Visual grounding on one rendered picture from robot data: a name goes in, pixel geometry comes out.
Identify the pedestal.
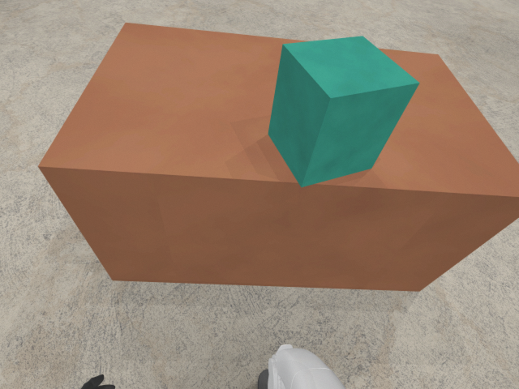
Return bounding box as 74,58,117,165
38,23,519,292

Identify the carton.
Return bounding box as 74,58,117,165
268,36,420,187

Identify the robot right thigh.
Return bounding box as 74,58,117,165
268,348,346,389

